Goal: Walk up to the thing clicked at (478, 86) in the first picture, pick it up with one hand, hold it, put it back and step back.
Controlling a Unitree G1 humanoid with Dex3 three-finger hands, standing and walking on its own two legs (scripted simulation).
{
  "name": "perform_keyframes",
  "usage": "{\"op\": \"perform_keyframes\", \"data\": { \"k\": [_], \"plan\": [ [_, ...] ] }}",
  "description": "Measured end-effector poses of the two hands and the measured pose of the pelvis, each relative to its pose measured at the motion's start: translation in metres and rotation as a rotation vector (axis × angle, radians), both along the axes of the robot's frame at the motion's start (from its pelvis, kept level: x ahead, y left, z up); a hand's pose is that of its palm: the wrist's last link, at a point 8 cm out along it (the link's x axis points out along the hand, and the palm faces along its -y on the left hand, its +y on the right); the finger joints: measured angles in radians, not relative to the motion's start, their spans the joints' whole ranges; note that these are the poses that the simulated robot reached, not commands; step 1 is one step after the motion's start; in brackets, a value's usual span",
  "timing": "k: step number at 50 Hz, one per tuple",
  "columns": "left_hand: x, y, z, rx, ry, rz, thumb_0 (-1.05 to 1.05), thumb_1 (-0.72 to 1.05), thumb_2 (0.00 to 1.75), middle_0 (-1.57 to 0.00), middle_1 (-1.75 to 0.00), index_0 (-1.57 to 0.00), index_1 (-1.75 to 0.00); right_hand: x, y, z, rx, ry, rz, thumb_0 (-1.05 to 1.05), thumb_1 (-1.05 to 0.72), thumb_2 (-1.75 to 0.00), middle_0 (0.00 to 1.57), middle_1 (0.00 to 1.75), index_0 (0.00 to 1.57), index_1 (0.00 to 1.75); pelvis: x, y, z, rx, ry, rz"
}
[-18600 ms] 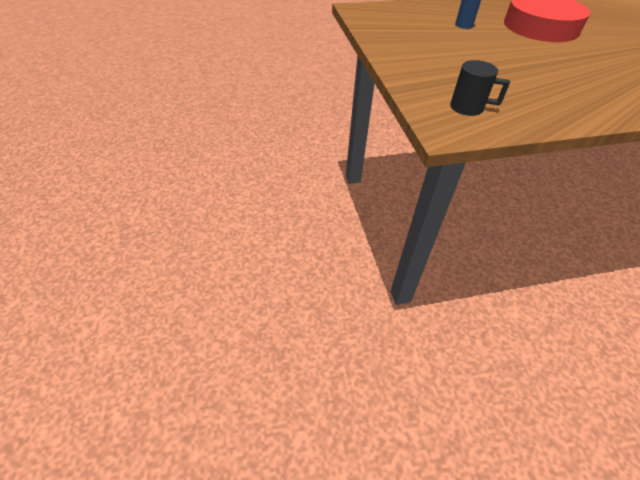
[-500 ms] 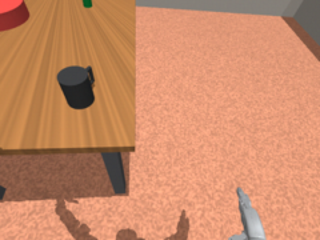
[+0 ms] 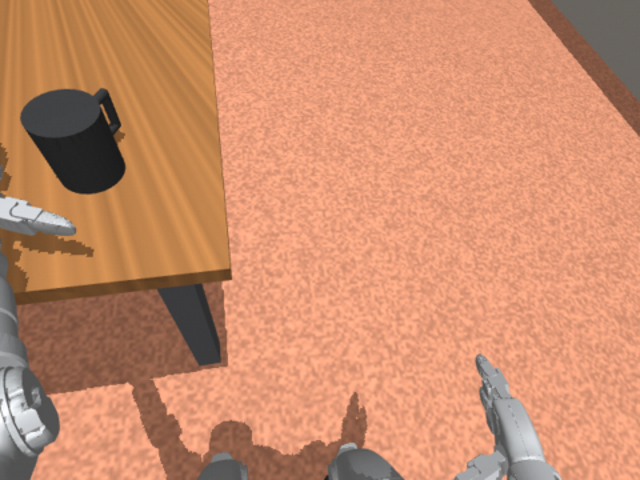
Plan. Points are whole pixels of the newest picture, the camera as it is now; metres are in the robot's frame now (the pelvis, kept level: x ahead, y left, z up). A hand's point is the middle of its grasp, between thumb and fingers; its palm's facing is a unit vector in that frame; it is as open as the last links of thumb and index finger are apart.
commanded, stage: close in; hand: left
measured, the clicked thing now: (87, 134) +0.54 +0.23 +0.08
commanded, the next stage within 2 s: rest palm in 0.22 s
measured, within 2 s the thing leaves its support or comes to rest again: leaves its support in 1.66 s
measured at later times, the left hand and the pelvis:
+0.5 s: hand (68, 177) +0.46 +0.24 +0.09, palm faces +0.26 -0.97 +0.03, open 17.7 cm; pelvis +0.00 +0.00 +0.00, yaw +1 degrees
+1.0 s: hand (55, 156) +0.49 +0.25 +0.10, palm faces +0.30 -0.95 +0.02, open 14.0 cm; pelvis -0.01 +0.00 -0.01, yaw +0 degrees
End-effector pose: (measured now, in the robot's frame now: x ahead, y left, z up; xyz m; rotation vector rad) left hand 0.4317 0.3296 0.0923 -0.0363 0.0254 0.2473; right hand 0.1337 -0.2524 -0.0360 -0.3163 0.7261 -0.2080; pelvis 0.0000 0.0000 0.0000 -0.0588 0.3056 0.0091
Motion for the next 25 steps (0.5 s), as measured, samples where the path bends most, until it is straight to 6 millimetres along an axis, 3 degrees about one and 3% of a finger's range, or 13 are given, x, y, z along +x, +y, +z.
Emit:
{"op": "perform_keyframes", "data": {
  "k": [9,25],
  "plan": [
    [-0.007,-0.012,0.002,0.003,-0.003,0.008,-0.01,-0.61,0.01,-0.06,-0.04,-0.08,-0.02,0.011,0.004,0.005,0.031,-0.047,0.02,-0.01,0.52,-0.05,0.06,0.05,0.06,0.05,0.001,0.0,-0.001,0.011,-0.012,0.003],
    [-0.004,-0.043,-0.005,0.0,-0.004,0.015,-0.01,-0.61,0.0,-0.08,-0.01,-0.08,-0.01,0.01,-0.002,0.007,0.035,-0.021,0.019,-0.01,0.51,-0.06,0.06,0.05,0.06,0.05,0.004,-0.005,-0.001,0.016,-0.02,0.006]
  ]
}}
